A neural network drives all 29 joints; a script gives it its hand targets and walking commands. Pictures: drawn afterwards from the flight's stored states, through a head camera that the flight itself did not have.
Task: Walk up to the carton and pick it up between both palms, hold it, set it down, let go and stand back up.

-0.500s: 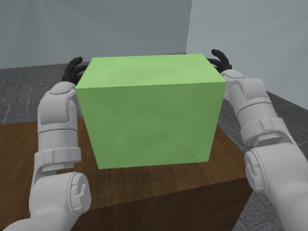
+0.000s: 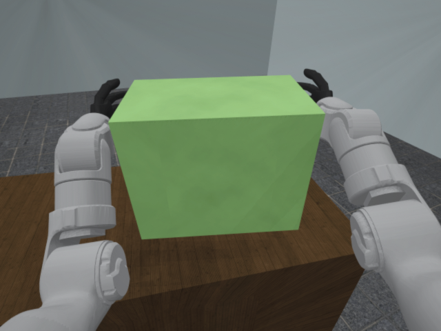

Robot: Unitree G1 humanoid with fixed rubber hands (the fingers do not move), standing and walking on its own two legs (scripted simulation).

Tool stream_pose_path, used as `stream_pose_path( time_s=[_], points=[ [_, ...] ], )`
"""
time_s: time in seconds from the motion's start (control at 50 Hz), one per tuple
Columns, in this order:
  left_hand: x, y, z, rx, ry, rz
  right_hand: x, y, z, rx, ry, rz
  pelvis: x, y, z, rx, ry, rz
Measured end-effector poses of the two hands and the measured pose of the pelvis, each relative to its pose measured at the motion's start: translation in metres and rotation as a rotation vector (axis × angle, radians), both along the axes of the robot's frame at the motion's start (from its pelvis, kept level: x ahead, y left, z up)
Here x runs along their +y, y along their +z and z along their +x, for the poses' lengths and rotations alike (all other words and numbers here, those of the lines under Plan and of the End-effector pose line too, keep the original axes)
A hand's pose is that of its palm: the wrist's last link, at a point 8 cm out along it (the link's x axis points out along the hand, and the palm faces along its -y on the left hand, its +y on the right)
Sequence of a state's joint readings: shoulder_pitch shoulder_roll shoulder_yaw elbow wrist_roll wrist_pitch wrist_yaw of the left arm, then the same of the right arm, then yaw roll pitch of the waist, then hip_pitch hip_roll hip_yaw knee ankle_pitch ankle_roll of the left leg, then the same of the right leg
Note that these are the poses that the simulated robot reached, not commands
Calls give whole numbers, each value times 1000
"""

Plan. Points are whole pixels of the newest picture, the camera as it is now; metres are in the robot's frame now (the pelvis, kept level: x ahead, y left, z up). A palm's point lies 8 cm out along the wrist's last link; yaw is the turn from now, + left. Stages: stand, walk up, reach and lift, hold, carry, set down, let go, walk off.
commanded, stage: hold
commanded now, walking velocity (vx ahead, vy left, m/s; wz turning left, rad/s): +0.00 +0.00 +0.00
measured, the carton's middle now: (217, 155) +0.34 +0.00 +0.23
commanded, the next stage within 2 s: set down in 0.42 s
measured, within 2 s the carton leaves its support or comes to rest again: neither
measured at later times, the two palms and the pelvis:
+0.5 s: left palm (104, 123) +0.36 +0.19 +0.28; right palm (319, 110) +0.37 -0.17 +0.31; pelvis +0.00 +0.00 +0.00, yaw +0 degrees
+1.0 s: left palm (101, 139) +0.36 +0.20 +0.25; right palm (305, 137) +0.37 -0.16 +0.25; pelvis +0.00 +0.00 +0.00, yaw +2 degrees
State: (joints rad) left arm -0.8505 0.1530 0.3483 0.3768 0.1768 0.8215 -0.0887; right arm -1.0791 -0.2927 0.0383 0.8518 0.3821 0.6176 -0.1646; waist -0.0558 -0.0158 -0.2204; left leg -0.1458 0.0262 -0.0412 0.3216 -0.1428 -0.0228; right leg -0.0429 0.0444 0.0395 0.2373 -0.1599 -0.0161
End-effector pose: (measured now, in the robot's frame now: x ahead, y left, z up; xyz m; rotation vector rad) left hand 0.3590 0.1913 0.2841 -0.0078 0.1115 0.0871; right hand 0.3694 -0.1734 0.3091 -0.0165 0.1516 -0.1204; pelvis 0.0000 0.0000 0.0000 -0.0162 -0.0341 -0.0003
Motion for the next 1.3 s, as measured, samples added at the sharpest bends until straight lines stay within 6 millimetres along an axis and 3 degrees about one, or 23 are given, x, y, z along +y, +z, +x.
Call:
stream_pose_path(
  time_s=[0.48,0.74,0.84,1.04,1.3],
  points=[
    [-1,-2,1,-7,2,-1,-1,-2,1,-7,2,-4,0,0,2,-1,1,0],
    [8,31,9,-148,-14,-11,9,21,5,-176,8,-4,0,0,2,-63,16,11],
    [13,18,10,-150,-15,7,12,1,10,-188,16,-5,1,0,4,-89,20,13],
    [9,-39,1,-116,0,8,9,-65,3,-167,20,4,4,-1,2,-109,32,8],
    [5,-43,8,-86,4,14,4,-74,8,-147,22,-2,2,0,-5,-91,25,16]
  ],
)
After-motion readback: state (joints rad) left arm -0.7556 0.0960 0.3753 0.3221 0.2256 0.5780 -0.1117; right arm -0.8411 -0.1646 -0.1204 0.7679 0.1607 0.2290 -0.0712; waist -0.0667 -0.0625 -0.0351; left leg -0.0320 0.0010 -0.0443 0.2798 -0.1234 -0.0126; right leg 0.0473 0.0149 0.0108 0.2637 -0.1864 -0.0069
